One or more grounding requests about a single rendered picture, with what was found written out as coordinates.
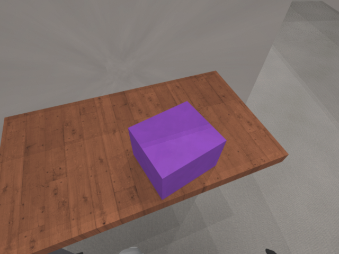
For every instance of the carton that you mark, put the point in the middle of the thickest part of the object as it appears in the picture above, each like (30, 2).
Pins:
(175, 147)

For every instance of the table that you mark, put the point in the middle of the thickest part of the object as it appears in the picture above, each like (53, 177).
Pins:
(68, 172)

